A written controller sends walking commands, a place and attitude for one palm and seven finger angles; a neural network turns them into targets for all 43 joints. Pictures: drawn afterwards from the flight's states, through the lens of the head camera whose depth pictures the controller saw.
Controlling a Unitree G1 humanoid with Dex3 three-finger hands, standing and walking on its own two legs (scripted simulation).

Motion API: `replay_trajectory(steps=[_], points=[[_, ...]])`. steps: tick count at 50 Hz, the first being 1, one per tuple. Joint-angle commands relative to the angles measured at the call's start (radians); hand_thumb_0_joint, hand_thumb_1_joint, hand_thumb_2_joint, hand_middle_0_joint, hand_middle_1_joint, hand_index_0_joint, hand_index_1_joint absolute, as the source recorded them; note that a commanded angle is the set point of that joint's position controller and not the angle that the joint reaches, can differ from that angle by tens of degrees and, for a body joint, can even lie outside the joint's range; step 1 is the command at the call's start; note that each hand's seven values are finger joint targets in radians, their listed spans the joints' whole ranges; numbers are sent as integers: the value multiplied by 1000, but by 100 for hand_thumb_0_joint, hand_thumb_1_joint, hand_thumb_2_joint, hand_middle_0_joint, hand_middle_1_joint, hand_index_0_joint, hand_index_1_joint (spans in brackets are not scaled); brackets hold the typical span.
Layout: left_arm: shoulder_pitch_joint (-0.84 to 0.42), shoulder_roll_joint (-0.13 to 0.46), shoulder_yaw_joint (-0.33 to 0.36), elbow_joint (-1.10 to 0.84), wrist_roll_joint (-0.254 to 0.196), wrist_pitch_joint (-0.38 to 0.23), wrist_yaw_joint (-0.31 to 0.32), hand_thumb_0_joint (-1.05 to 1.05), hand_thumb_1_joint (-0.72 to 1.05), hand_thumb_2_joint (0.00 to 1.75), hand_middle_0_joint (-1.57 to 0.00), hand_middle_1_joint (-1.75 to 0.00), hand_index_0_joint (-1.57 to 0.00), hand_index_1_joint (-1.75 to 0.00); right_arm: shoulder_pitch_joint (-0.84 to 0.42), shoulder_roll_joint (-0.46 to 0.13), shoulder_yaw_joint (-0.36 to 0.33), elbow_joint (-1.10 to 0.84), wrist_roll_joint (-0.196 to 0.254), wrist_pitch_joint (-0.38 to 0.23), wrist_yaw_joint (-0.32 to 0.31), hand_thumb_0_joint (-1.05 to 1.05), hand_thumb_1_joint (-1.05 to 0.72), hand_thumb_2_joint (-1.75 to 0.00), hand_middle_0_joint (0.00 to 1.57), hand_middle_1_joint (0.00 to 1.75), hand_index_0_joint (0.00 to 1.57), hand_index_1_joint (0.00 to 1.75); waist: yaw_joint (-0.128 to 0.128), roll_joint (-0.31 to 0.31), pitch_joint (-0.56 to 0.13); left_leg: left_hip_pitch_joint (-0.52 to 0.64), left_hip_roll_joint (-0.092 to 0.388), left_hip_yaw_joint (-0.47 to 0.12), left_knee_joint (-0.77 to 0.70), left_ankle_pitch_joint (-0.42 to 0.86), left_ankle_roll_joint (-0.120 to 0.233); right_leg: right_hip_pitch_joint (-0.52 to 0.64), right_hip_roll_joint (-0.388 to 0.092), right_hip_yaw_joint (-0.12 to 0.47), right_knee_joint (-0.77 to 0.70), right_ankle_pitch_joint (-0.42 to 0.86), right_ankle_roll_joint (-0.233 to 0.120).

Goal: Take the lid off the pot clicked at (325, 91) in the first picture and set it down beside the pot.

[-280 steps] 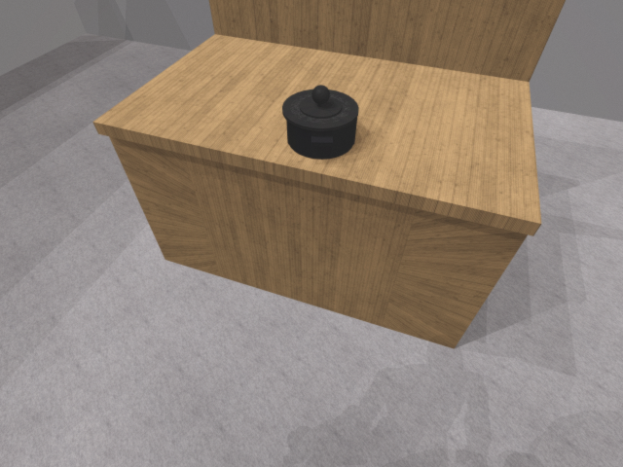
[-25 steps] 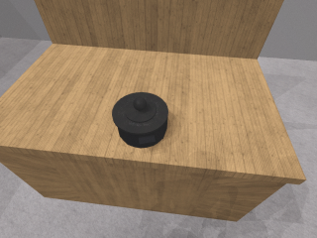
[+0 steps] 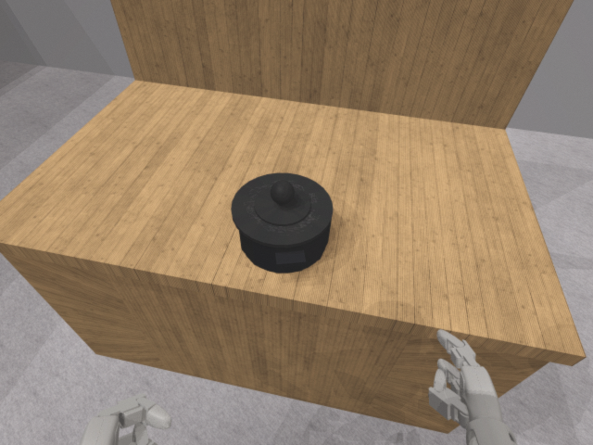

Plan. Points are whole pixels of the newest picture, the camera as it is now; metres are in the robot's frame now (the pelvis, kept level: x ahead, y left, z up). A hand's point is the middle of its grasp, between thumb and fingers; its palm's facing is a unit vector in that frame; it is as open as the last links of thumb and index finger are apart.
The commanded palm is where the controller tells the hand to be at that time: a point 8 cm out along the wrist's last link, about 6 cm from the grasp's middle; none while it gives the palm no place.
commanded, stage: lift the closed hand beside the body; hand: left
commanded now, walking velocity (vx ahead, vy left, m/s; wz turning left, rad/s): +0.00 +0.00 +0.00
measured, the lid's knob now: (282, 192) +0.53 +0.09 +0.03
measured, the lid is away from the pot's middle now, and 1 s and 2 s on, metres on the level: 0.00 0.00 0.00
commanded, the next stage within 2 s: raise the hand higher, near the body in 0.06 s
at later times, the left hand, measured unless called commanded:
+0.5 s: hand (130, 395) +0.17 +0.23 -0.01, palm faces +0.21 -0.90 -0.38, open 3.1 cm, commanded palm +0.12 +0.27 +0.04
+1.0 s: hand (127, 327) +0.21 +0.23 +0.09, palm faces +0.27 -0.87 -0.41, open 3.1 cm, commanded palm +0.17 +0.26 +0.13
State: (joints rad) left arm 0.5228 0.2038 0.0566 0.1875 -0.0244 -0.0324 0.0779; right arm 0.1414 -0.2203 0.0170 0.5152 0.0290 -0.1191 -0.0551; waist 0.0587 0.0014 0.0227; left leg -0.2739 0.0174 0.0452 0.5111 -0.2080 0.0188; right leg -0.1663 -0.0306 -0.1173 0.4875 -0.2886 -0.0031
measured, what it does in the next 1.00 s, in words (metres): stands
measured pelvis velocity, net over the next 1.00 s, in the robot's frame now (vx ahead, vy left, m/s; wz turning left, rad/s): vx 0.04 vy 0.00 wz -0.03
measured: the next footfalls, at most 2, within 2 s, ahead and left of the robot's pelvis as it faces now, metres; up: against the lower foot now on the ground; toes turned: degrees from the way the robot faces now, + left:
none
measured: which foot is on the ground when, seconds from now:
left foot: down 0.00-1.00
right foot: down 0.00-1.00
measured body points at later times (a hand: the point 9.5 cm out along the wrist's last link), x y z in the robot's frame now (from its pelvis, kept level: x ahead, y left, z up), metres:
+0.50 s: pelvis +0.03 +0.00 +0.00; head +0.04 -0.01 +0.45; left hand +0.15 +0.28 +0.02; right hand +0.20 -0.24 -0.08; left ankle +0.04 +0.11 -0.74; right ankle -0.01 -0.11 -0.74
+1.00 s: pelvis +0.04 +0.00 +0.01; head +0.04 -0.02 +0.46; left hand +0.19 +0.27 +0.11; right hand +0.23 -0.22 -0.08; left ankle +0.04 +0.11 -0.74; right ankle -0.01 -0.11 -0.74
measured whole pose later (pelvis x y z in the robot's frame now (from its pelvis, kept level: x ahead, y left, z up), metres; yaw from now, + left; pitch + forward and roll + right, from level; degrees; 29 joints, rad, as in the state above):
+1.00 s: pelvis +0.04 +0.00 +0.01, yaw -2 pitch -2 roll +0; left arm 0.61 0.30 0.20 -0.35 -0.04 -0.06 0.07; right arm 0.19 -0.20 0.02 0.57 0.01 -0.08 -0.06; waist 0.06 0.05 0.03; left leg -0.15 0.02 0.07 0.43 -0.24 0.01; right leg -0.04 -0.03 -0.09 0.38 -0.30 0.00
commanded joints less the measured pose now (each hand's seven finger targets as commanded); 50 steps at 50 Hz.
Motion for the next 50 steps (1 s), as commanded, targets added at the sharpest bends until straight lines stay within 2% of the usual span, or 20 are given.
replay_trajectory(steps=[1, 5, 6, 8, 10, 12, 14, 15, 17, 20, 22, 27, 29, 30, 31, 39, 40, 41, 44, 50], points=[[-25, 121, 70, -209, 6, -50, 14, 0, 90, 90, -130, -150, -130, -150, -42, -105, -35, -110, -8, -28, -19, 0, -90, -90, 20, 30, 20, 30, -38, 37, -69, 111, -13, -31, -72, 25, 4, -102, 14, 46, -102, 81, -15], [1, 168, 121, -192, 9, -43, 19, 0, 90, 90, -130, -150, -130, -150, -53, -109, -37, -92, -6, -23, -25, 0, -90, -90, 20, 30, 20, 30, -26, 18, -55, 105, -8, -33, -66, 57, 7, -101, 12, 43, -100, 101, -15], [-1, 162, 115, -212, 11, -45, 18, 0, 90, 90, -130, -150, -130, -150, -53, -107, -36, -95, -8, -26, -25, 0, -90, -90, 20, 30, 20, 30, -25, 30, -85, 113, -12, -31, -65, 69, 8, -90, 10, 45, -94, 110, -15], [22, 157, 115, -202, 9, -41, 17, 0, 90, 90, -130, -150, -130, -150, -59, -104, -37, -85, -9, -28, -28, 0, -90, -90, 20, 30, 20, 30, -21, 21, -85, 117, -9, -29, -62, 83, 11, -93, 8, 44, -92, 117, -12], [39, 199, 157, -240, 8, -42, 23, 0, 90, 90, -130, -150, -130, -150, -62, -103, -40, -75, -9, -33, -30, 0, -90, -90, 20, 30, 20, 30, -10, 7, -92, 126, -5, -33, -61, 111, 12, -77, 7, 43, -96, 138, -13], [52, 179, 134, -298, 7, -47, 22, 0, 90, 90, -130, -150, -130, -150, -64, -98, -39, -78, -8, -44, -29, 0, -90, -90, 20, 30, 20, 30, -9, 39, -114, 148, -5, -30, -66, 135, 14, -65, 3, 45, -94, 152, -12], [104, 166, 132, -306, 6, -44, 23, 0, 90, 90, -130, -150, -130, -150, -67, -94, -43, -71, -7, -48, -27, 0, -90, -90, 20, 30, 20, 30, -5, 26, -95, 153, -1, -30, -72, 150, 14, -66, 4, 42, -99, 159, -11], [114, 189, 155, -298, 9, -41, 27, 0, 90, 90, -130, -150, -130, -150, -67, -95, -47, -60, -6, -46, -27, 0, -90, -90, 20, 30, 20, 30, -4, 3, -86, 147, 0, -31, -71, 162, 14, -59, 4, 40, -104, 175, -11], [110, 179, 142, -356, 8, -53, 24, 0, 90, 90, -130, -150, -130, -150, -73, -96, -49, -69, -5, -51, -25, 0, -90, -90, 20, 30, 20, 30, -8, 16, -78, 154, 0, -28, -79, 160, 14, -60, 2, 42, -109, 170, -8], [176, 210, 188, -390, 6, -57, 26, 0, 90, 90, -130, -150, -130, -150, -78, -89, -58, -59, -6, -49, -27, 0, -90, -90, 20, 30, 20, 30, 4, 11, -71, 169, 4, -22, -81, 195, 14, -39, 2, 40, -120, 205, -9], [154, 189, 160, -450, 4, -66, 22, 0, 90, 90, -130, -150, -130, -150, -76, -89, -54, -70, -5, -50, -25, 0, -90, -90, 20, 30, 20, 30, -4, 41, -81, 191, 5, -19, -87, 212, 14, -37, 1, 42, -122, 215, -7], [151, 200, 181, -502, 1, -72, 20, 0, 90, 90, -130, -150, -130, -150, -73, -88, -57, -75, -7, -42, -24, 0, -90, -90, 20, 30, 20, 30, -5, 20, -66, 212, 7, -17, -98, 226, 14, -28, 5, 41, -139, 233, -5], [134, 209, 187, -554, 1, -79, 20, 0, 90, 90, -130, -150, -130, -150, -69, -87, -52, -82, -10, -40, -23, 0, -90, -90, 20, 30, 20, 30, -4, 61, -71, 233, 8, -18, -102, 247, 13, -23, 5, 42, -143, 240, -6], [138, 225, 204, -562, 1, -76, 22, 0, 90, 90, -130, -150, -130, -150, -71, -86, -54, -79, -12, -36, -23, 0, -90, -90, 20, 30, 20, 30, -2, 42, -67, 232, 9, -18, -100, 250, 13, -16, 7, 40, -148, 251, -6], [138, 200, 185, -563, -1, -76, 18, 0, 90, 90, -130, -150, -130, -150, -75, -83, -52, -85, -12, -34, -23, 0, -90, -90, 20, 30, 20, 30, -7, 21, -58, 233, 8, -13, -99, 253, 16, -21, 7, 41, -153, 265, -3], [109, 216, 210, -674, -4, -84, 11, 0, 90, 90, -130, -150, -130, -150, -69, -81, -41, -102, -20, -20, -13, 0, -90, -90, 20, 30, 20, 30, -1, 73, -81, 267, 11, -21, -106, 317, 10, 9, 10, 39, -149, 298, -3], [117, 239, 239, -666, -6, -79, 14, 0, 90, 90, -130, -150, -130, -150, -72, -79, -44, -96, -21, -15, -12, 0, -90, -90, 20, 30, 20, 30, 4, 47, -76, 257, 10, -22, -99, 317, 10, 15, 13, 40, -149, 314, -5], [99, 220, 219, -685, -7, -84, 10, 0, 90, 90, -130, -150, -130, -150, -75, -77, -39, -107, -20, -14, -11, 0, -90, -90, 20, 30, 20, 30, -1, 26, -78, 256, 10, -21, -102, 309, 11, 14, 11, 39, -150, 310, -3], [77, 237, 233, -731, -10, -95, 11, 0, 90, 90, -130, -150, -130, -150, -71, -81, -39, -111, -21, -14, -13, 0, -90, -90, 20, 30, 20, 30, 1, 56, -87, 268, 9, -20, -106, 293, 10, 14, 10, 42, -154, 293, -2], [67, 261, 277, -748, -17, -102, 16, 0, 90, 90, -130, -150, -130, -150, -84, -79, -39, -100, -19, -8, -10, 0, -90, -90, 20, 30, 20, 30, 6, 18, -60, 252, 11, -20, -97, 274, 10, 10, 15, 46, -158, 301, -3]])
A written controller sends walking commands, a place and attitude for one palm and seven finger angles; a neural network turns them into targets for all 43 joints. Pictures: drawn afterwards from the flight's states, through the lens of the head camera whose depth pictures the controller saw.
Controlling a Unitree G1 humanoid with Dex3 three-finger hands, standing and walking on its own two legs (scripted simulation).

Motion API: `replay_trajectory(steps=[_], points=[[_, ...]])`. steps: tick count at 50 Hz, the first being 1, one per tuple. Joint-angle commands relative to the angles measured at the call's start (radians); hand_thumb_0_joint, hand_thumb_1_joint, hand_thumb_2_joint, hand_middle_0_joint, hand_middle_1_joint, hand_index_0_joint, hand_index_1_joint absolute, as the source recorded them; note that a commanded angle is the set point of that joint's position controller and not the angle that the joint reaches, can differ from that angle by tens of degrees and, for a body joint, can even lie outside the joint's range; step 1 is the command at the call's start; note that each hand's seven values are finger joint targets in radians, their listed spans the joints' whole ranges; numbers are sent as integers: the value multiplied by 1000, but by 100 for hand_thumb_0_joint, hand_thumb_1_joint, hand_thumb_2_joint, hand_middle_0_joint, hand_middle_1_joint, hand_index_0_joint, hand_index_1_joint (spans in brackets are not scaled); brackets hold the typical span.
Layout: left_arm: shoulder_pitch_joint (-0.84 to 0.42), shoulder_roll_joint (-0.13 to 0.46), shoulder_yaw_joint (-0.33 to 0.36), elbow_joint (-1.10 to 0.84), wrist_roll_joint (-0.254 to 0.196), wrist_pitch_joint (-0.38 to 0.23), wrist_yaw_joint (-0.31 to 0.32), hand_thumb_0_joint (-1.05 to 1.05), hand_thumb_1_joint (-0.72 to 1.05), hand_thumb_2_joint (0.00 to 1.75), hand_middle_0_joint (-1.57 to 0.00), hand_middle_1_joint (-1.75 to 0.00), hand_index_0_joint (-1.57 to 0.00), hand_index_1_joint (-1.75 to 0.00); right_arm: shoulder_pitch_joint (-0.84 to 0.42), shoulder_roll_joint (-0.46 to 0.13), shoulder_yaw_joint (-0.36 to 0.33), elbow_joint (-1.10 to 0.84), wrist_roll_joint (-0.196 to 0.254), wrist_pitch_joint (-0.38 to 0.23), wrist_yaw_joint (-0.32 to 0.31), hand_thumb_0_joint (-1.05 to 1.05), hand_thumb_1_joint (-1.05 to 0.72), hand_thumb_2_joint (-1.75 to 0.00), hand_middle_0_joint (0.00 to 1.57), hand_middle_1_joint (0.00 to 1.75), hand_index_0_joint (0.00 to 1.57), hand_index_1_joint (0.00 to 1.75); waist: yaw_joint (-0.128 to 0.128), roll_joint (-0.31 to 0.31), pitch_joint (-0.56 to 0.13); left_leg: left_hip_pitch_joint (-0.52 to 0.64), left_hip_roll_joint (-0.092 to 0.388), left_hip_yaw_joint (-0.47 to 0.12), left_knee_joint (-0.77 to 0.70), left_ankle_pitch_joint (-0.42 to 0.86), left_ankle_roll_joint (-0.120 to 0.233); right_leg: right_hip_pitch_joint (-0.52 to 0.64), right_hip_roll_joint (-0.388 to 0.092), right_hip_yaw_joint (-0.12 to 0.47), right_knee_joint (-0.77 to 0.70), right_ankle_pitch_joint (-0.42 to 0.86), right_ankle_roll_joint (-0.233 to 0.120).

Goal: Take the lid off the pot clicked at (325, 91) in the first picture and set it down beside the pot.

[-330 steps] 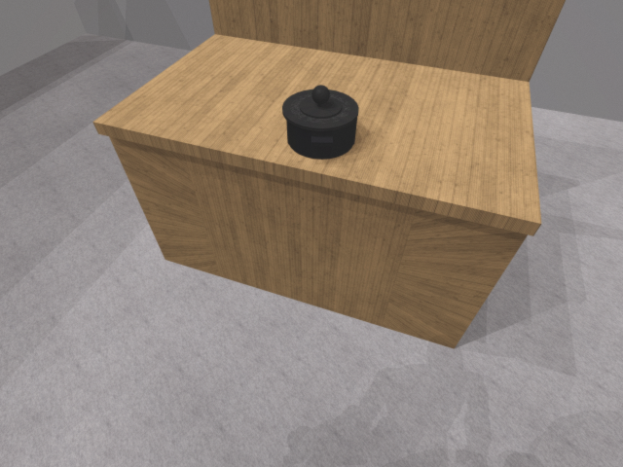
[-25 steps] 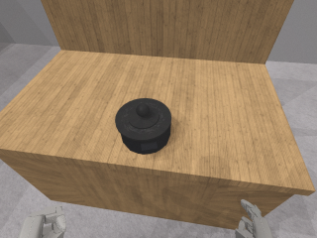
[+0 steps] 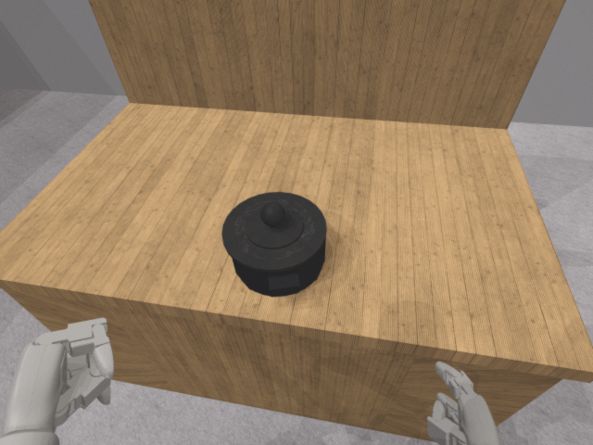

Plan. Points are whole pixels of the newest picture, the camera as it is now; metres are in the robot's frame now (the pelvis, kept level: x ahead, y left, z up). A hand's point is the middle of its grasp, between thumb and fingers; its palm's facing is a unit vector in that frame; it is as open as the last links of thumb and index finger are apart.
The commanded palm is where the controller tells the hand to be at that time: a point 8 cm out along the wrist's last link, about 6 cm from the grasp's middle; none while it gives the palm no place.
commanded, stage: reach forward and open the fingers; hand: left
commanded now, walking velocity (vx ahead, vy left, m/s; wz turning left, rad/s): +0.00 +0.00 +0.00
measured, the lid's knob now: (272, 214) +0.48 +0.11 +0.02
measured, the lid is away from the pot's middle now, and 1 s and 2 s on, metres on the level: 0.00 0.00 0.00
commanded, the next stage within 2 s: move the open hand above the knob in 1.14 s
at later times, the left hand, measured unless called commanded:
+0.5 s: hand (84, 365) +0.17 +0.27 +0.08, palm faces -0.29 -0.06 -0.95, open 3.8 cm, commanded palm +0.17 +0.26 +0.14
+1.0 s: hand (97, 313) +0.23 +0.27 +0.10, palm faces -0.19 -0.04 -0.98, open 9.5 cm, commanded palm +0.21 +0.27 +0.16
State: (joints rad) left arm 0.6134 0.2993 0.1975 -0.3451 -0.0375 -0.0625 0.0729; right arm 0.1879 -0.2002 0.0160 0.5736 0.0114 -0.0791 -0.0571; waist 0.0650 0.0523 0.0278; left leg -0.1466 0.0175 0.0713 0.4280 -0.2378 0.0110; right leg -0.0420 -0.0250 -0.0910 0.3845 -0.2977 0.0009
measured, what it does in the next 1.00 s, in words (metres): shifts its weight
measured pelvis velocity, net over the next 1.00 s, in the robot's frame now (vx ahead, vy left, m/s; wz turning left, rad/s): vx -0.05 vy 0.03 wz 0.01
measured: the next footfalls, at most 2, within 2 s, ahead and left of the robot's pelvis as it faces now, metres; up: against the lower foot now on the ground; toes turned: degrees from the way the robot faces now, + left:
none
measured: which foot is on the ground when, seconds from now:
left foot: down 0.00-1.00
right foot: down 0.00-1.00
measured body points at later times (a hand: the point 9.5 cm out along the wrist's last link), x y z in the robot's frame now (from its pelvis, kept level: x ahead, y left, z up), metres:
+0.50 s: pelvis -0.03 +0.00 +0.00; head -0.02 -0.05 +0.44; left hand +0.18 +0.27 +0.14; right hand +0.18 -0.23 -0.10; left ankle +0.00 +0.11 -0.74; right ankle -0.05 -0.11 -0.74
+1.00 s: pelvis -0.05 +0.03 +0.00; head -0.03 -0.02 +0.45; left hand +0.23 +0.27 +0.15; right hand +0.15 -0.19 -0.11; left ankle +0.00 +0.11 -0.74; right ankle -0.05 -0.11 -0.74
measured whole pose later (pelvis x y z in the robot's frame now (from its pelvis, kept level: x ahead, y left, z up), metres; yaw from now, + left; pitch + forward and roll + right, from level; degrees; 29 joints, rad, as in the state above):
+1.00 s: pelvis -0.05 +0.03 +0.00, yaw +0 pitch -1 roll -1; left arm 0.03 0.64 0.01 -0.11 0.78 -0.02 -0.23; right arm 0.12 -0.27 0.01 0.56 0.05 0.14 0.03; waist 0.05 0.12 0.04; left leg -0.25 -0.02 0.08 0.40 -0.15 0.05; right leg -0.16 -0.06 -0.09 0.39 -0.22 0.03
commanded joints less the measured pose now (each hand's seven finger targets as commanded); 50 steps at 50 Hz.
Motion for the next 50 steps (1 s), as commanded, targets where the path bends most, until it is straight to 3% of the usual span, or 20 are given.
replay_trajectory(steps=[1, 2, 3, 4, 5, 6, 8, 11, 16, 20, 21, 25, 26, 28, 30, 31, 35, 42, 46, 50], points=[[-43, 148, 116, -238, -4, -79, 17, 0, 90, 90, -130, -150, -130, -150, -133, -97, -35, -166, 0, -49, -6, 0, -90, -90, 20, 30, 20, 30, -6, -25, -70, 127, 9, -40, -18, 289, 20, -115, 3, 23, -60, 300, -6], [-48, 158, 126, -246, -7, -84, 19, 0, 90, 90, -130, -150, -130, -150, -131, -99, -37, -163, 0, -51, -9, 0, -90, -90, 20, 30, 20, 30, -4, -19, -79, 135, 11, -38, -17, 282, 19, -115, 2, 24, -61, 294, -4], [-120, 392, 83, -307, 422, -23, 43, 0, 89, 88, -127, -149, -127, -149, -137, -174, -27, -167, -15, 4, 5, 0, -90, -90, 20, 30, 20, 30, -1, 50, -82, 23, 0, -27, 20, 338, 29, -203, 21, 49, 14, 317, -9], [-108, 292, 73, -338, 429, 17, 58, 0, 86, 87, -125, -148, -125, -148, -148, -134, -34, -201, -13, 35, 15, 0, -90, -90, 20, 30, 20, 30, 6, 85, -97, 13, 8, -21, 19, 371, 26, -195, 15, 14, 29, 305, -22], [-98, 317, 48, -304, 536, 56, 63, 0, 84, 87, -123, -147, -123, -147, -167, -137, -32, -197, -1, 59, 26, 0, -90, -90, 20, 30, 20, 30, 10, 89, -60, 4, 14, -28, 24, 358, 18, -211, 28, 42, 25, 289, -35], [-67, 320, 46, -259, 610, 85, 61, 0, 81, 88, -121, -145, -121, -145, -167, -138, -36, -201, -7, 83, 37, 0, -90, -90, 20, 30, 20, 30, 18, 50, -99, -9, 13, -21, 27, 328, 20, -211, 27, 36, 35, 253, -36], [-50, 420, 89, -198, 734, 122, 40, 0, 75, 91, -118, -138, -118, -138, -196, -158, -39, -201, -3, 135, 50, 0, -90, -90, 20, 30, 20, 30, 33, -2, -141, -28, 1, -20, 34, 286, 20, -183, 29, 68, 39, 252, -37], [-162, 501, 82, -224, 819, 142, -14, 0, 65, 96, -117, -121, -117, -121, -241, -160, -30, -222, 13, 164, 55, 0, -90, -90, 20, 30, 20, 30, 20, 35, -213, -18, -7, -33, 36, 240, 29, -150, 13, 77, 31, 242, -25], [-264, 517, 26, -96, 777, 100, -174, 0, 49, 105, -113, -100, -113, -100, -221, -165, -39, -199, 34, 157, 43, 0, -90, -90, 20, 30, 20, 30, -25, -55, -157, -16, -24, -47, 32, 207, 51, -176, 3, 69, -10, 277, 5], [-397, 651, 117, -101, 769, 25, -254, 0, 38, 110, -108, -86, -108, -86, -224, -177, -38, -197, 28, 136, 20, 0, -90, -90, 20, 30, 20, 30, -21, -34, -177, 31, -30, -59, 32, 223, 57, -179, 3, 78, -40, 309, 10], [-419, 608, 81, -76, 761, 4, -264, 0, 35, 110, -107, -83, -107, -83, -195, -164, -36, -191, 25, 135, 18, 0, -90, -90, 20, 30, 20, 30, -30, -38, -169, 27, -35, -58, 24, 223, 57, -165, -2, 57, -37, 291, 12], [-464, 635, 132, -8, 765, -38, -267, 0, 24, 113, -102, -68, -102, -68, -207, -174, -44, -176, 28, 140, 31, 0, -90, -90, 20, 30, 20, 30, -12, 21, -148, 52, -34, -63, 3, 221, 48, -178, 9, 57, -64, 257, -4], [-499, 576, 68, -20, 757, -47, -265, 0, 21, 113, -101, -65, -101, -65, -189, -164, -45, -181, 27, 139, 36, 0, -90, -90, 20, 30, 20, 30, -23, 19, -161, 53, -36, -60, -5, 218, 49, -165, 3, 42, -58, 242, 0], [-492, 565, 55, 16, 755, -42, -257, 0, 16, 114, -98, -58, -98, -58, -183, -173, -55, -174, 28, 147, 41, 0, -90, -90, 20, 30, 20, 30, -21, 7, -156, 57, -31, -63, -21, 204, 46, -174, 7, 39, -68, 216, 0], [-554, 621, 92, -19, 783, -41, -247, 0, 10, 116, -96, -51, -96, -51, -219, -176, -50, -180, 28, 142, 52, 0, -90, -90, 20, 30, 20, 30, -8, 33, -177, 68, -30, -70, -26, 208, 46, -165, 14, 51, -67, 214, -11], [-577, 584, 45, -9, 783, -39, -247, 0, 7, 117, -94, -47, -94, -47, -198, -170, -49, -181, 28, 144, 54, 0, -90, -90, 20, 30, 20, 30, -17, 23, -198, 64, -31, -68, -35, 210, 46, -142, 10, 38, -58, 203, -8], [-659, 622, 65, 16, 811, -15, -238, 0, -4, 121, -90, -33, -90, -33, -221, -179, -49, -173, 36, 155, 66, 0, -90, -90, 20, 30, 20, 30, -7, 47, -183, 67, -20, -85, -59, 180, 40, -161, 23, 41, -63, 152, -20], [-716, 577, 3, 55, 813, 18, -245, 0, -25, 131, -81, -8, -81, -8, -203, -180, -51, -170, 35, 166, 82, 0, -90, -90, 20, 30, 20, 30, -12, 19, -213, 71, -7, -96, -80, 197, 34, -154, 22, 24, -46, 147, -20], [-800, 564, -34, 59, 820, 35, -257, 0, -26, 133, -82, -8, -82, -8, -212, -177, -42, -173, 37, 169, 84, 0, -90, -90, 20, 30, 20, 30, -19, 35, -220, 73, -5, -104, -89, 172, 33, -161, 26, 22, -40, 119, -23], [-836, 620, 14, 62, 828, 46, -263, 0, -27, 134, -82, -8, -82, -8, -219, -181, -44, -181, 40, 166, 81, 0, -90, -90, 20, 30, 20, 30, -11, 25, -224, 77, -6, -104, -79, 169, 36, -152, 32, 35, -39, 128, -30]])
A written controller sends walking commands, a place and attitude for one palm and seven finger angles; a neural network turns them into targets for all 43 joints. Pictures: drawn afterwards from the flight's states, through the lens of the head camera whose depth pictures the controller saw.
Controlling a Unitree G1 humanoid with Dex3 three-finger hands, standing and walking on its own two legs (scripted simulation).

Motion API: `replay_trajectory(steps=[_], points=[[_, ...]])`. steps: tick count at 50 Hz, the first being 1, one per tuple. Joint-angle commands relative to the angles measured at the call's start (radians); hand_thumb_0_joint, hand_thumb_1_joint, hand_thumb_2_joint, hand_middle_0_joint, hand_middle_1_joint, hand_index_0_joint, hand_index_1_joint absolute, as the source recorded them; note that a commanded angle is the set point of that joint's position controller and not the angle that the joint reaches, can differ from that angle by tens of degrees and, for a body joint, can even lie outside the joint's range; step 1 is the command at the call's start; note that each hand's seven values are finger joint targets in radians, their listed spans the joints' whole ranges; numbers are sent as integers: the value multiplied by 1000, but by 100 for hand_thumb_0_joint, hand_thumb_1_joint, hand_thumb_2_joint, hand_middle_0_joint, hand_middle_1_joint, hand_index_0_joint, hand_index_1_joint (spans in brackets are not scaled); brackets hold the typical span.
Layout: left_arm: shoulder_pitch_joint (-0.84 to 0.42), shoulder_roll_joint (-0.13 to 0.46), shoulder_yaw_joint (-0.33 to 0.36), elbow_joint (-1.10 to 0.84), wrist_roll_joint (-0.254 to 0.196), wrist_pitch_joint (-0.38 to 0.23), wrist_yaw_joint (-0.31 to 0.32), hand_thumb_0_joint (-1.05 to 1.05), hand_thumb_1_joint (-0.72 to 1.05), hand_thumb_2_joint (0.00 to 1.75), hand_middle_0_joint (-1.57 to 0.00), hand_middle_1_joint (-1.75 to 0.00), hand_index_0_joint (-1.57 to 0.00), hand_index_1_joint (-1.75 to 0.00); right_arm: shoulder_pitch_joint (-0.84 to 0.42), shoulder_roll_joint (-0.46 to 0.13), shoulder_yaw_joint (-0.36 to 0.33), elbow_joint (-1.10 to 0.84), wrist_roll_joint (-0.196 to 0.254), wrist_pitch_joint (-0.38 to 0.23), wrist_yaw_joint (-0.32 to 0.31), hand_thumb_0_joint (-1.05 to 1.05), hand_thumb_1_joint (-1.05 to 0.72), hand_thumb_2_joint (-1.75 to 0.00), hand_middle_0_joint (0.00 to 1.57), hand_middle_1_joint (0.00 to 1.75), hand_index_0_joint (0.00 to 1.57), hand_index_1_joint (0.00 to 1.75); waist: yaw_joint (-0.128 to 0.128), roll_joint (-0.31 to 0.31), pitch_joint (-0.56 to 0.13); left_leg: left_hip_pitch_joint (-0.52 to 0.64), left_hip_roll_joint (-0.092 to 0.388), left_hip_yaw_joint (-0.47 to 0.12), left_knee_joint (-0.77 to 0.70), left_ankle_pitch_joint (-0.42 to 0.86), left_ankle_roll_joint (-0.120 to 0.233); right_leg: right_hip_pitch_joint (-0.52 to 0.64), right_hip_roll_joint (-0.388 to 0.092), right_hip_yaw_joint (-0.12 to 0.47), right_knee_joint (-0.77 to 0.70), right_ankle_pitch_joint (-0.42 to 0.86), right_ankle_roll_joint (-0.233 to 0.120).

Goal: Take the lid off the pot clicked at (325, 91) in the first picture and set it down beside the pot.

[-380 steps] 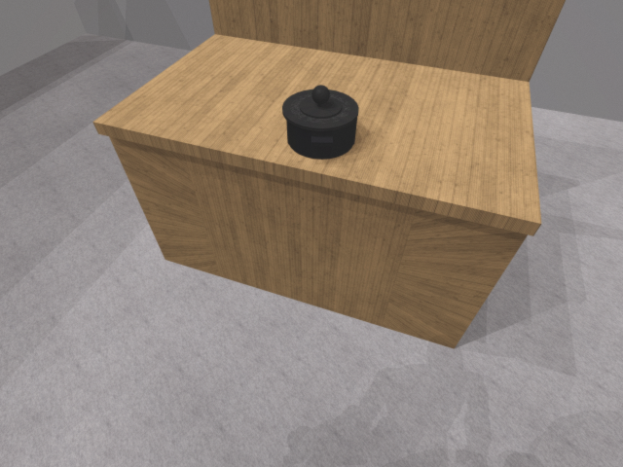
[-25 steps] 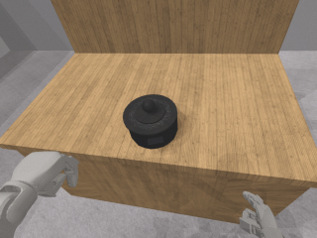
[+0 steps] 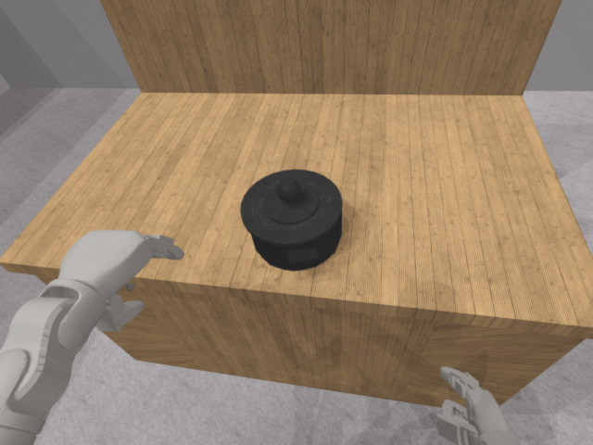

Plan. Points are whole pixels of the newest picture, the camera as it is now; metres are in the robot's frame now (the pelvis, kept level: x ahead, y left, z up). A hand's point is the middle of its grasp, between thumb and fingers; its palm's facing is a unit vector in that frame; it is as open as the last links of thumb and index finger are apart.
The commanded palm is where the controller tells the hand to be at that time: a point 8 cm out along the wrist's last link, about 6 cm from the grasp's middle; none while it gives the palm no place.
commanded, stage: reach forward and open the fingers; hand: left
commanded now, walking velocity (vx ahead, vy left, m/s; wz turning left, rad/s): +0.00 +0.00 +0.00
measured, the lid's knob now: (288, 190) +0.53 +0.08 +0.02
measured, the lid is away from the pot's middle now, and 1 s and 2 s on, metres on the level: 0.00 0.00 0.00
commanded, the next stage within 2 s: move the open hand above the knob in 0.14 s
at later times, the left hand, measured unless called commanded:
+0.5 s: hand (161, 249) +0.33 +0.22 +0.10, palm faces -0.25 -0.03 -0.97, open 10.1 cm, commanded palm +0.32 +0.21 +0.17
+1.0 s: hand (207, 214) +0.39 +0.17 +0.10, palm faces -0.25 -0.04 -0.97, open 10.1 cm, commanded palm +0.38 +0.17 +0.17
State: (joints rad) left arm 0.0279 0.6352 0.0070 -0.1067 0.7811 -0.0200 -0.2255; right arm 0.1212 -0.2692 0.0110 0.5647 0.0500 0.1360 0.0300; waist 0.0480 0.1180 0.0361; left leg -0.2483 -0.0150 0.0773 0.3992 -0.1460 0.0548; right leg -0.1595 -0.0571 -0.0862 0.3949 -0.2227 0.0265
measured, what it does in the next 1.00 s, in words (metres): stands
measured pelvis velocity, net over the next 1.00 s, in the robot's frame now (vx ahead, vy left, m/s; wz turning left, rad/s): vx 0.02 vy -0.02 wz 0.00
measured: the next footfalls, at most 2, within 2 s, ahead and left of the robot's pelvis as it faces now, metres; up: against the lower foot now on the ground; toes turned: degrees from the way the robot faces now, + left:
none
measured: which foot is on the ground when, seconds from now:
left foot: down 0.00-1.00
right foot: down 0.00-1.00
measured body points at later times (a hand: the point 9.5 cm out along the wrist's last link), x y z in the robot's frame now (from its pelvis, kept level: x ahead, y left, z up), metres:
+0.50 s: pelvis +0.01 -0.01 +0.00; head +0.03 -0.05 +0.45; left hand +0.34 +0.22 +0.16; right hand +0.20 -0.24 -0.11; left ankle +0.04 +0.08 -0.74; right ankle -0.01 -0.14 -0.74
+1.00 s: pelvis +0.02 -0.02 +0.00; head +0.05 -0.07 +0.44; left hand +0.40 +0.17 +0.16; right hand +0.20 -0.26 -0.12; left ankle +0.04 +0.08 -0.74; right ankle -0.01 -0.14 -0.74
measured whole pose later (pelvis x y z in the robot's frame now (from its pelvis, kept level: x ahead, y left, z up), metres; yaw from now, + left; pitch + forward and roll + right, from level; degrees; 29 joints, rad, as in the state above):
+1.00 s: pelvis +0.02 -0.02 +0.00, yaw +0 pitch +3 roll +0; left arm -0.42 0.55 -0.18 0.21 0.82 0.13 -0.31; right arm 0.14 -0.30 0.01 0.58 0.08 0.16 0.03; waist 0.00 0.11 0.01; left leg -0.29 0.00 0.07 0.44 -0.19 0.03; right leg -0.21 -0.05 -0.09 0.46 -0.29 0.01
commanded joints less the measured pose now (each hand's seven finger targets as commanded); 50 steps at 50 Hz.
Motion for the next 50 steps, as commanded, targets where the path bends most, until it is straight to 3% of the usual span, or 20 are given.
replay_trajectory(steps=[1, 5, 12, 14, 16, 17, 21, 22, 25, 26, 28, 34, 35, 36, 37, 40, 41, 45, 48, 50], points=[[-286, 255, 164, -170, 8, -1, 27, 0, -27, 135, -82, -8, -82, -8, -147, -107, -32, -164, -3, -47, -8, 0, -90, -90, 20, 30, 20, 30, -2, -27, -261, 188, 23, -107, -51, 90, -7, -33, 58, 23, -49, 53, -52], [-315, 252, 166, -133, 9, 14, 19, 0, -27, 136, -82, -8, -82, -8, -146, -111, -34, -167, 2, -45, -7, 0, -90, -90, 20, 30, 20, 30, -7, -25, -212, 177, 22, -113, -48, 75, -11, -56, 67, 25, -51, 51, -57], [-409, 267, 149, -95, 13, 19, -3, 0, -28, 137, -82, -8, -82, -8, -129, -116, -32, -154, 0, -37, -15, 0, -90, -90, 20, 30, 20, 30, -14, -36, -251, 185, 18, -111, -49, 80, -11, -46, 61, 19, -52, 50, -54], [-475, 231, 88, -26, 9, 77, -26, 0, -28, 137, -82, -8, -82, -8, -138, -123, -29, -150, 8, -30, -15, 0, -90, -90, 20, 30, 20, 30, -27, -32, -218, 154, 6, -114, -55, 41, -13, -59, 60, 18, -49, 37, -52], [-546, 205, 41, -61, 13, 87, -47, 0, -28, 137, -82, -8, -82, -8, -150, -115, -27, -163, 7, -41, -16, 0, -90, -90, 20, 30, 20, 30, -31, -40, -271, 182, -1, -110, -40, 62, -5, -44, 60, 22, -41, 54, -55], [-555, 242, 69, -48, 18, 87, -51, 0, -28, 137, -82, -8, -82, -8, -140, -120, -33, -154, 9, -41, -20, 0, -90, -90, 20, 30, 20, 30, -33, -45, -271, 187, 0, -114, -38, 61, -5, -47, 60, 24, -43, 57, -54], [-608, 225, 48, -42, 30, 69, -72, 0, -28, 137, -82, -8, -82, -8, -133, -114, -27, -156, 3, -52, -22, 0, -90, -90, 20, 30, 20, 30, -31, -53, -321, 211, -9, -105, -21, 116, 2, -25, 59, 26, -33, 110, -57], [-575, 263, 91, 1, 31, 66, -68, 0, -28, 137, -82, -8, -82, -8, -117, -122, -31, -146, 4, -50, -20, 0, -90, -90, 20, 30, 20, 30, -25, -58, -300, 196, -7, -107, -18, 128, -2, -25, 59, 24, -30, 125, -57], [-624, 234, 73, 73, 35, 80, -65, 0, -28, 137, -82, -8, -82, -8, -113, -127, -30, -143, 12, -37, -14, 0, -90, -90, 20, 30, 20, 30, -34, -84, -251, 158, -7, -94, -12, 100, -2, -47, 60, 27, -30, 125, -58], [-653, 209, 39, 81, 35, 82, -68, 0, -28, 137, -82, -8, -82, -8, -114, -124, -27, -142, 12, -33, -14, 0, -90, -90, 20, 30, 20, 30, -36, -89, -273, 163, -10, -88, -16, 110, 0, -38, 58, 25, -27, 128, -54], [-651, 237, 65, 44, 33, 79, -60, 0, -28, 137, -82, -8, -82, -8, -113, -127, -32, -151, 10, -39, -12, 0, -90, -90, 20, 30, 20, 30, -24, -57, -320, 185, -12, -91, -6, 152, 1, -14, 55, 28, -14, 171, -57], [-682, 200, 30, 75, 38, 96, -56, 0, -28, 137, -82, -8, -82, -8, -105, -126, -34, -152, 15, -32, -5, 0, -90, -90, 20, 30, 20, 30, -34, -74, -328, 178, -15, -81, 12, 187, 3, -19, 52, 31, 1, 225, -52], [-680, 220, 55, 70, 37, 98, -55, 0, -28, 137, -82, -8, -82, -8, -104, -129, -37, -156, 17, -32, -1, 0, -90, -90, 20, 30, 20, 30, -33, -96, -334, 171, -11, -82, 21, 199, 5, -7, 55, 37, 5, 241, -55], [-704, 168, -5, 88, 40, 103, -61, 0, -28, 137, -82, -8, -82, -8, -108, -124, -31, -152, 16, -28, -2, 0, -90, -90, 20, 30, 20, 30, -42, -94, -329, 171, -16, -75, 16, 195, 6, -18, 54, 32, 5, 238, -51], [-701, 175, 3, 111, 37, 111, -58, 0, -28, 137, -82, -8, -82, -8, -98, -126, -35, -149, 21, -25, -2, 0, -90, -90, 20, 30, 20, 30, -43, -95, -304, 163, -13, -77, 14, 177, 5, -35, 54, 31, 2, 224, -50], [-751, 222, 40, 86, 45, 114, -49, 0, -28, 137, -82, -8, -82, -8, -102, -132, -36, -150, 20, -25, -4, 0, -90, -90, 20, 30, 20, 30, -38, -95, -347, 171, -16, -75, 32, 202, 10, -10, 52, 43, 13, 265, -53], [-788, 188, 0, 68, 49, 113, -51, 0, -28, 137, -82, -8, -82, -8, -103, -126, -32, -145, 19, -24, -4, 0, -90, -90, 20, 30, 20, 30, -43, -77, -380, 190, -18, -75, 31, 238, 11, -4, 52, 39, 23, 283, -52], [-780, 183, 8, 119, 49, 130, -42, 0, -28, 137, -82, -8, -82, -8, -90, -130, -37, -140, 23, -21, 0, 0, -90, -90, 20, 30, 20, 30, -43, -105, -363, 176, -12, -76, 43, 245, 9, -17, 54, 39, 28, 300, -53], [-814, 128, -55, 152, 51, 147, -42, 0, -28, 137, -82, -8, -82, -8, -95, -125, -32, -134, 28, -14, 1, 0, -90, -90, 20, 30, 20, 30, -54, -101, -351, 169, -17, -69, 43, 239, 7, -35, 52, 35, 34, 305, -48], [-839, 171, -15, 158, 55, 155, -39, 0, -28, 137, -82, -8, -82, -8, -94, -130, -36, -135, 28, -14, 1, 0, -90, -90, 20, 30, 20, 30, -50, -134, -362, 163, -14, -69, 54, 235, 13, -24, 52, 44, 34, 319, -51]])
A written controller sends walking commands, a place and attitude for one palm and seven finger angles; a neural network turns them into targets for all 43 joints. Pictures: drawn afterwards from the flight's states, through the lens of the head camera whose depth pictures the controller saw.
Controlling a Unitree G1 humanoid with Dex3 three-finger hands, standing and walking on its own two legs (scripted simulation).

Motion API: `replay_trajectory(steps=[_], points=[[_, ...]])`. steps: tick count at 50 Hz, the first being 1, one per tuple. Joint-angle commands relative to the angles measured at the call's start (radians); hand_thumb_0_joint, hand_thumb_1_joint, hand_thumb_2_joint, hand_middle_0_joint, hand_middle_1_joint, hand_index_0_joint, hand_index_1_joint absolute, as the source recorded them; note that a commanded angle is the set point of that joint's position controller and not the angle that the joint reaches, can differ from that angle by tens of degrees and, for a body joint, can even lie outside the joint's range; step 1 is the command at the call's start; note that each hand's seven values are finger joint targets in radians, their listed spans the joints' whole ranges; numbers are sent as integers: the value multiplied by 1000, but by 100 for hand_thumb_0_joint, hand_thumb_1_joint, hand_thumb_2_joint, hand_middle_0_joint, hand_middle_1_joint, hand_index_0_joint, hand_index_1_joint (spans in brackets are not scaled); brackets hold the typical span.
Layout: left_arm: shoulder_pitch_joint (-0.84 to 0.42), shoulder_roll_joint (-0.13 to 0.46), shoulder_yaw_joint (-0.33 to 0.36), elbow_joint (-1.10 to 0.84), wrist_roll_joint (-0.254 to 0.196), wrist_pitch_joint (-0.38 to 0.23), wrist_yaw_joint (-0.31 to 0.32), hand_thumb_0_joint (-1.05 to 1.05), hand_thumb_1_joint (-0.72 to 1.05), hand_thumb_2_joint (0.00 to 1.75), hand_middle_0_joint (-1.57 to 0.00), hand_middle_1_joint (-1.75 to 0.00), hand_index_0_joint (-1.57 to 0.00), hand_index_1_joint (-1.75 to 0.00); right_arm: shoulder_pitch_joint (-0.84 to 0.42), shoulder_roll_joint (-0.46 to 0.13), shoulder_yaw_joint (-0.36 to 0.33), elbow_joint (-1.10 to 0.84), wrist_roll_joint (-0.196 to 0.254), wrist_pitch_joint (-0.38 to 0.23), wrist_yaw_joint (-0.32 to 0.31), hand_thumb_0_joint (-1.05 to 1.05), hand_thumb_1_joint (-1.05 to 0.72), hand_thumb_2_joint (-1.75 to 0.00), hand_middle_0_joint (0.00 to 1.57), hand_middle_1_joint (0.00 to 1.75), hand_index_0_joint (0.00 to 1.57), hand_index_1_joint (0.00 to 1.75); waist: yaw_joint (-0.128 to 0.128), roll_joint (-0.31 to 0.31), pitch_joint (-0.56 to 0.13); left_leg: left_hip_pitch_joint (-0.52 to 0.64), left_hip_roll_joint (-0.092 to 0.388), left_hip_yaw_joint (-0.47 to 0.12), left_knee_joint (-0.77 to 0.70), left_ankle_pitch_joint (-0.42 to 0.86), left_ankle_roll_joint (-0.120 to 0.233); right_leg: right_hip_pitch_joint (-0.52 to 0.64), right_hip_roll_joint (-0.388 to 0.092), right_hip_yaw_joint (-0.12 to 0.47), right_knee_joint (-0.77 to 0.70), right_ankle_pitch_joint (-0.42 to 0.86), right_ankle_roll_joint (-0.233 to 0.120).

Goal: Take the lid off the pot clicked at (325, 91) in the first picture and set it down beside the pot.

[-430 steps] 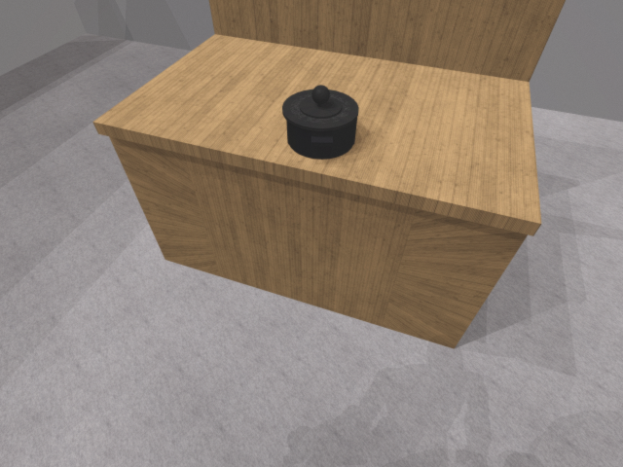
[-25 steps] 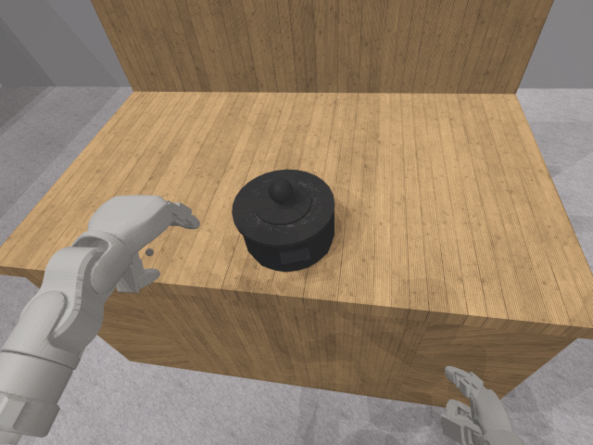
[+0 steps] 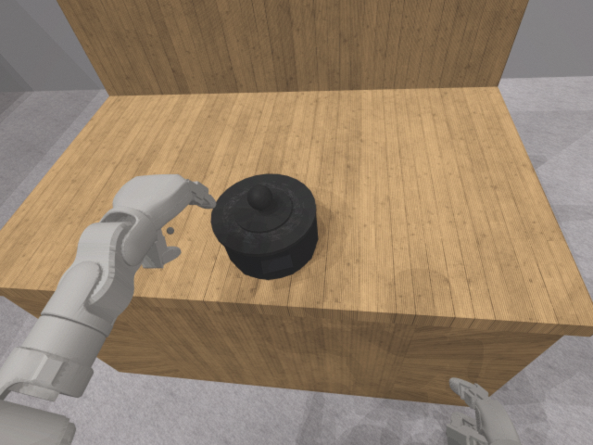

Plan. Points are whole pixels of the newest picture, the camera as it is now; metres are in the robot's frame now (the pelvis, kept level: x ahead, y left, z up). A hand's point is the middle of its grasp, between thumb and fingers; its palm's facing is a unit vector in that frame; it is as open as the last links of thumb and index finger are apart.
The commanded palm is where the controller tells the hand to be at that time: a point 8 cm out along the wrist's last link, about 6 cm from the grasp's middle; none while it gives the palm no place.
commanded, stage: move the open hand above the knob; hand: left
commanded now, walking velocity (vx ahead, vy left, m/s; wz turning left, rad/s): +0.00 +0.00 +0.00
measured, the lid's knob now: (259, 197) +0.50 +0.10 +0.02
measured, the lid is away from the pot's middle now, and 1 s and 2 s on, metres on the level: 0.00 0.00 0.00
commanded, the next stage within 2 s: lower the open fingers around the knob in 1.54 s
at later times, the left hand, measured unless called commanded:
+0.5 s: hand (209, 199) +0.42 +0.15 +0.11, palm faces -0.26 -0.04 -0.96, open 10.1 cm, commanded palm +0.42 +0.14 +0.17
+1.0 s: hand (242, 172) +0.47 +0.11 +0.11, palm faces -0.30 -0.03 -0.95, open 10.1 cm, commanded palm +0.47 +0.11 +0.17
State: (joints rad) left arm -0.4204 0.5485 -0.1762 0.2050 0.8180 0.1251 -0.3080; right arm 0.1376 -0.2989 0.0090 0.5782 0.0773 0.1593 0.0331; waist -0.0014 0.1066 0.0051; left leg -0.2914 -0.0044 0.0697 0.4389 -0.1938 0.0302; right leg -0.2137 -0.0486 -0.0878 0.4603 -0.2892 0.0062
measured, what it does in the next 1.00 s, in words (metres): stands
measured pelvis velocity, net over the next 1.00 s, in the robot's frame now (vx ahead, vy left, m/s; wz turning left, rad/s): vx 0.00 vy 0.01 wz -0.04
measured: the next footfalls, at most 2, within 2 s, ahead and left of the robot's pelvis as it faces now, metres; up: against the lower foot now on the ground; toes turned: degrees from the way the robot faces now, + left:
none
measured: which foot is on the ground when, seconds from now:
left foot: down 0.00-1.00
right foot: down 0.00-1.00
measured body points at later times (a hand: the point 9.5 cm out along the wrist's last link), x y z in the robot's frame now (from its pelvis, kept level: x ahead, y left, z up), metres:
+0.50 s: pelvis +0.00 +0.00 +0.00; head +0.03 -0.04 +0.44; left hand +0.43 +0.15 +0.16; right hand +0.15 -0.24 -0.13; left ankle +0.02 +0.10 -0.74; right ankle -0.03 -0.12 -0.74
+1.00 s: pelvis +0.00 +0.01 +0.00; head +0.04 -0.03 +0.44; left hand +0.48 +0.11 +0.16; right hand +0.07 -0.26 -0.14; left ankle +0.02 +0.10 -0.74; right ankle -0.03 -0.12 -0.74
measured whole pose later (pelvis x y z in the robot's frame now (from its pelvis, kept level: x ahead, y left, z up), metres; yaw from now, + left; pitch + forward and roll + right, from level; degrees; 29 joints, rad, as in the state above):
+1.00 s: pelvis +0.00 +0.01 +0.00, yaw -2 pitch +7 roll +1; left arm -0.97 0.36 -0.28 0.87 0.89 0.20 -0.24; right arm 0.25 -0.28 -0.01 0.68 0.07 0.15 0.01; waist -0.09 0.08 -0.05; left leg -0.38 0.00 0.11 0.47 -0.21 0.04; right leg -0.33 -0.05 -0.05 0.50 -0.30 0.01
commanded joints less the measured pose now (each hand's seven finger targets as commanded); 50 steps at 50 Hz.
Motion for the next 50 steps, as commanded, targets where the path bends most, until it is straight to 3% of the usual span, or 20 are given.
replay_trajectory(steps=[1, 3, 5, 9, 12, 15, 18, 25, 26, 30, 34, 35, 36, 37, 40, 41, 42, 45, 47, 50], points=[[-418, 242, 143, -163, 21, 9, 41, 0, -28, 137, -82, -8, -82, -8, -115, -96, -29, -149, 0, -36, -4, 0, -90, -90, 20, 30, 20, 30, -2, -104, -363, 216, -30, -56, 12, 298, 38, 46, 41, 47, -24, 396, -27], [-442, 207, 110, -149, 20, 16, 41, 0, -28, 137, -82, -8, -82, -8, -115, -91, -30, -145, 3, -35, -5, 0, -90, -90, 20, 30, 20, 30, -10, -77, -352, 223, -30, -61, 15, 296, 34, 21, 43, 42, -21, 387, -29], [-463, 231, 135, -125, 27, 21, 44, 0, -28, 137, -82, -8, -82, -8, -107, -96, -31, -140, 3, -32, -5, 0, -90, -90, 20, 30, 20, 30, -11, -112, -348, 211, -24, -63, 21, 291, 36, 20, 46, 43, -22, 388, -32], [-535, 160, 63, -92, 34, 38, 49, 0, -28, 137, -82, -8, -82, -8, -103, -88, -31, -130, 6, -25, -7, 0, -90, -90, 20, 30, 20, 30, -20, -92, -370, 235, -25, -64, 23, 298, 33, -10, 47, 36, -10, 372, -31], [-553, 178, 81, -25, 40, 46, 54, 0, -28, 137, -82, -8, -82, -8, -95, -91, -27, -122, 7, -24, -7, 0, -90, -90, 20, 30, 20, 30, -20, -111, -363, 212, -26, -60, 28, 296, 34, 0, 47, 38, -6, 390, -31], [-628, 157, 63, 18, 47, 58, 60, 0, -28, 137, -82, -8, -82, -8, -89, -92, -29, -114, 8, -18, -8, 0, -90, -90, 20, 30, 20, 30, -25, -130, -364, 194, -23, -61, 26, 261, 34, -9, 46, 38, -9, 364, -34], [-689, 126, 28, 30, 51, 63, 63, 0, -28, 137, -82, -8, -82, -8, -84, -87, -30, -111, 8, -18, -9, 0, -90, -90, 20, 30, 20, 30, -30, -95, -411, 228, -27, -62, 32, 287, 36, -13, 46, 39, 3, 377, -33], [-763, 120, 32, 138, 53, 66, 61, 0, -28, 137, -82, -8, -82, -8, -56, -95, -34, -95, 7, -14, -14, 0, -90, -90, 20, 30, 20, 30, -38, -138, -409, 197, -26, -56, 40, 287, 42, -10, 44, 44, 1, 410, -33], [-790, 71, -18, 146, 55, 69, 59, 0, -28, 137, -82, -8, -82, -8, -57, -90, -33, -92, 8, -12, -14, 0, -90, -90, 20, 30, 20, 30, -49, -108, -410, 213, -27, -56, 39, 289, 40, -31, 47, 39, 6, 397, -33], [-853, 92, 11, 204, 57, 68, 67, 0, -28, 137, -82, -8, -82, -8, -24, -96, -40, -74, 4, -14, -18, 0, -90, -90, 20, 30, 20, 30, -54, -132, -408, 207, -23, -60, 42, 277, 42, -44, 49, 38, 1, 383, -36], [-899, 41, -30, 344, 63, 78, 76, 0, -28, 137, -82, -8, -82, -8, 3, -95, -40, -44, 6, -13, -25, 0, -90, -90, 20, 30, 20, 30, -66, -143, -377, 186, -24, -50, 33, 233, 41, -75, 53, 35, 0, 353, -32], [-939, 66, -4, 317, 62, 70, 77, 0, -28, 137, -82, -8, -82, -8, 14, -100, -44, -40, 2, -15, -27, 0, -90, -90, 20, 30, 20, 30, -67, -161, -398, 185, -22, -51, 38, 246, 45, -57, 49, 39, -4, 377, -34], [-987, 72, -11, 305, 67, 67, 82, 0, -28, 137, -82, -8, -82, -8, 10, -101, -43, -42, 1, -16, -28, 0, -90, -90, 20, 30, 20, 30, -68, -120, -426, 201, -23, -51, 34, 250, 44, -53, 50, 42, 3, 378, -35], [-1034, 13, -62, 293, 72, 66, 84, 0, -28, 137, -82, -8, -82, -8, 13, -91, -45, -40, 0, -22, -28, 0, -90, -90, 20, 30, 20, 30, -80, -89, -445, 230, -25, -54, 39, 259, 43, -78, 52, 39, 6, 370, -36], [-1010, 40, -12, 426, 69, 70, 94, 0, -28, 137, -82, -8, -82, -8, 61, -100, -49, -12, -7, -26, -34, 0, -90, -90, 20, 30, 20, 30, -80, -160, -429, 201, -19, -55, 40, 260, 46, -77, 56, 38, -2, 373, -36], [-1049, 46, -19, 428, 72, 71, 97, 0, -28, 137, -82, -8, -82, -8, 52, -104, -48, -9, -5, -25, -35, 0, -90, -90, 20, 30, 20, 30, -83, -141, -428, 193, -19, -49, 33, 243, 43, -76, 53, 42, 1, 372, -34], [-1079, 0, -55, 434, 74, 73, 99, 0, -28, 137, -82, -8, -82, -8, 59, -97, -49, -5, -6, -30, -35, 0, -90, -90, 20, 30, 20, 30, -88, -137, -440, 207, -21, -52, 36, 257, 44, -89, 56, 38, 6, 377, -35], [-1002, 90, 42, 495, 80, 68, 106, 0, -28, 137, -82, -8, -82, -8, 78, -108, -50, -8, -13, -36, -36, 0, -90, -90, 20, 30, 20, 30, -61, -165, -464, 182, -18, -50, 38, 287, 46, -35, 52, 47, 6, 418, -37], [-1022, 2, -41, 496, 93, 72, 105, 0, -28, 137, -82, -8, -82, -8, 64, -95, -50, -14, -10, -35, -34, 0, -90, -90, 20, 30, 20, 30, -77, -138, -453, 198, -18, -44, 37, 292, 45, -73, 54, 43, 7, 409, -34], [-1030, 28, -9, 511, 83, 77, 107, 0, -28, 137, -82, -8, -82, -8, 79, -104, -54, -12, -11, -37, -36, 0, -90, -90, 20, 30, 20, 30, -74, -166, -428, 176, -14, -46, 28, 260, 46, -73, 56, 43, -5, 381, -36]])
